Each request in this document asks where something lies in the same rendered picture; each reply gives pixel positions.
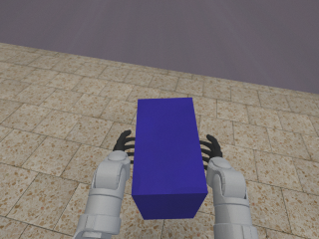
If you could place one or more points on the carton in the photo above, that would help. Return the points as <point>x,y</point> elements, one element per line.
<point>168,173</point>

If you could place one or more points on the robot left forearm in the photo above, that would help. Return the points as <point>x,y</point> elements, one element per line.
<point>101,218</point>

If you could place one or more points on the robot right forearm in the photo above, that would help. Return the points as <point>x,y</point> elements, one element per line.
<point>230,200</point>

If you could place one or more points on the robot right hand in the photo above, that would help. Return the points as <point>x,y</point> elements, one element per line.
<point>215,149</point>

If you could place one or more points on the robot left hand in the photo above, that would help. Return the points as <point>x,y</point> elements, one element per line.
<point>122,140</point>

